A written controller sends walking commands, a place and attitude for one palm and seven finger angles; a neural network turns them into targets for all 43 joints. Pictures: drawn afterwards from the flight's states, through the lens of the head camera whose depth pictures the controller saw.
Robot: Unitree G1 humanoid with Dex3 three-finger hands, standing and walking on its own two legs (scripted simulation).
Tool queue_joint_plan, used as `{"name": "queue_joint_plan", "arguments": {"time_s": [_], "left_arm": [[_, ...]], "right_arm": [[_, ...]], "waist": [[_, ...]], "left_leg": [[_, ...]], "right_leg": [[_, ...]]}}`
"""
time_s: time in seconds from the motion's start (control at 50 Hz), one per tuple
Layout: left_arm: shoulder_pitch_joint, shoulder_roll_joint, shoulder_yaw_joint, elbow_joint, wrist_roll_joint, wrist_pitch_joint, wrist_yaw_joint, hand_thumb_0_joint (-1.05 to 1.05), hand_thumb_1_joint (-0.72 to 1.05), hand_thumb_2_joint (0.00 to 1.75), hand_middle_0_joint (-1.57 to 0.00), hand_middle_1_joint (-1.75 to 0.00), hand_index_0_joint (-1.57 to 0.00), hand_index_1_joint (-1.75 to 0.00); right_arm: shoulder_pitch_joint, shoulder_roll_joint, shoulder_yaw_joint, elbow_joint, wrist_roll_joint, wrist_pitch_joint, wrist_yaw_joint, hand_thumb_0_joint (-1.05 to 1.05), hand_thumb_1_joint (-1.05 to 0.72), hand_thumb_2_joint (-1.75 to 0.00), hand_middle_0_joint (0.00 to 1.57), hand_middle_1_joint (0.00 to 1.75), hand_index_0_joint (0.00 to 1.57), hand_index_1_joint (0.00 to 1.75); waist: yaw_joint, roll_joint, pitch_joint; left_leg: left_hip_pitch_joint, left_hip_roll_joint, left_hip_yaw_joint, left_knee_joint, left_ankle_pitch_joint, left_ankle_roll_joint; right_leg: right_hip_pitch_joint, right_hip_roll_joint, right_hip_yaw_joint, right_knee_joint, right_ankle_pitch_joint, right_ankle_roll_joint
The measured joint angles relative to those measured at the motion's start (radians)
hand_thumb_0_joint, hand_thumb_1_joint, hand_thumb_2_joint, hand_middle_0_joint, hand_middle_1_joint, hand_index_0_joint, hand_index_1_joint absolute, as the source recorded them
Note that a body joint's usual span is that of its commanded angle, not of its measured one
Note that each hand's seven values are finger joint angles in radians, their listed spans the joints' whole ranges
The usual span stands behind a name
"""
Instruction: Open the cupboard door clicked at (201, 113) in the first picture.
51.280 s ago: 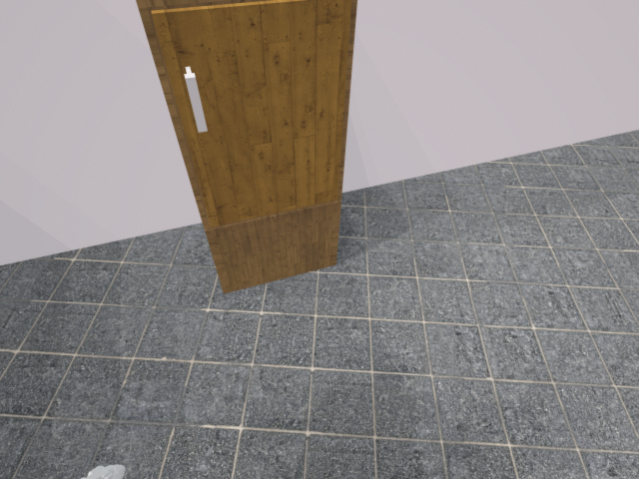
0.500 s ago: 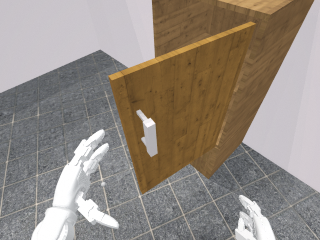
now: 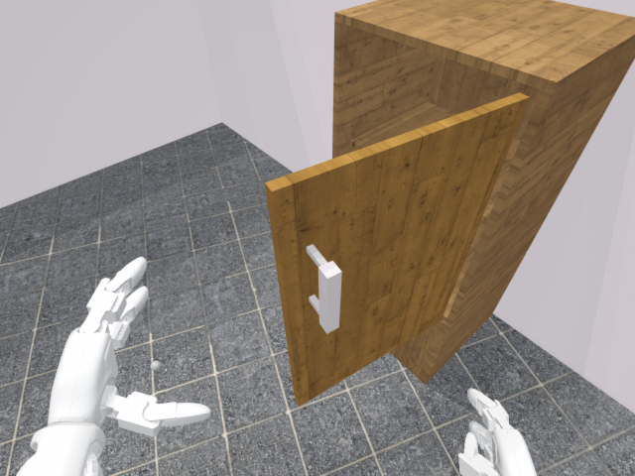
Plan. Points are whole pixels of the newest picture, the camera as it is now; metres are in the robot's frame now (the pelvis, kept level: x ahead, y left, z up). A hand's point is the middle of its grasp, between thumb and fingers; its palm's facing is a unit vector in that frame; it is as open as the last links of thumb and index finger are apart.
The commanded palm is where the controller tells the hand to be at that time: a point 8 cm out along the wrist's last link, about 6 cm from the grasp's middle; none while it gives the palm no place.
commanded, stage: draw the hand back to the body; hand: left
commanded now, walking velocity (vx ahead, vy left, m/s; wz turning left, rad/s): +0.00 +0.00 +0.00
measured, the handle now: (321, 289) +0.35 +0.04 +0.05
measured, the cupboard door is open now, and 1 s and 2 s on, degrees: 80 80 80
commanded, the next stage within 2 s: step back with the hand held close in 0.90 s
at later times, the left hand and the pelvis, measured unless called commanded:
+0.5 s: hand (76, 319) +0.21 +0.26 +0.17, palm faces +0.42 -0.81 -0.41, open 9.3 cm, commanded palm +0.16 +0.30 +0.19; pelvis +0.01 +0.00 +0.02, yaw -1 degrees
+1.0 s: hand (82, 321) +0.21 +0.25 +0.17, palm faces +0.44 -0.80 -0.40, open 7.4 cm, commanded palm +0.16 +0.29 +0.19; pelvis +0.01 -0.01 +0.02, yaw -1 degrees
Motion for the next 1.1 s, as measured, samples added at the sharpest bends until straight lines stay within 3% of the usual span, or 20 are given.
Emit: {"name": "queue_joint_plan", "arguments": {"time_s": [0.16,0.36,0.64,1.04,1.1], "left_arm": [[-0.012,0.014,0.040,0.018,0.036,-0.005,0.065,-0.01,-0.03,0.50,-0.18,-0.30,-0.17,-0.30],[-0.023,0.043,0.130,0.004,0.035,-0.024,0.065,0.00,0.32,0.65,-0.19,-0.30,-0.19,-0.30],[-0.062,0.062,0.239,0.028,0.017,-0.039,0.068,0.01,0.77,0.85,-0.21,-0.30,-0.20,-0.30],[-0.057,0.054,0.220,0.044,0.016,-0.036,0.060,0.01,0.89,0.90,-0.21,-0.30,-0.21,-0.30],[-0.052,0.068,0.254,0.039,0.021,-0.069,0.056,0.01,0.89,0.90,-0.22,-0.30,-0.21,-0.30]], "right_arm": [[-0.016,0.002,0.000,0.056,-0.012,0.016,0.002,0.01,-0.90,-0.90,0.20,0.30,0.20,0.30],[-0.035,0.002,-0.016,0.086,-0.016,0.032,0.023,0.01,-0.90,-0.90,0.20,0.30,0.20,0.30],[-0.054,-0.010,-0.038,0.102,-0.012,0.050,0.025,0.01,-0.90,-0.90,0.20,0.30,0.20,0.30],[-0.054,-0.004,-0.044,0.116,-0.012,0.044,0.021,0.01,-0.90,-0.90,0.20,0.30,0.20,0.30],[-0.060,-0.006,-0.038,0.097,-0.009,0.061,0.024,0.01,-0.90,-0.90,0.20,0.30,0.20,0.30]], "waist": [[0.009,0.002,0.041],[0.014,0.004,0.054],[0.025,0.013,0.067],[0.022,0.013,0.074],[0.005,0.013,0.062]], "left_leg": [[0.115,-0.011,0.008,-0.131,0.055,0.007],[0.201,-0.011,0.018,-0.234,0.095,0.007],[0.238,-0.001,0.015,-0.276,0.113,-0.003],[0.247,0.016,0.015,-0.282,0.119,-0.017],[0.204,0.024,0.010,-0.257,0.114,-0.017]], "right_leg": [[0.108,-0.008,0.012,-0.118,0.050,0.009],[0.186,-0.006,0.024,-0.211,0.087,0.011],[0.224,0.006,0.022,-0.255,0.107,0.000],[0.236,0.023,0.021,-0.270,0.118,-0.015],[0.207,0.030,0.015,-0.275,0.127,-0.016]]}}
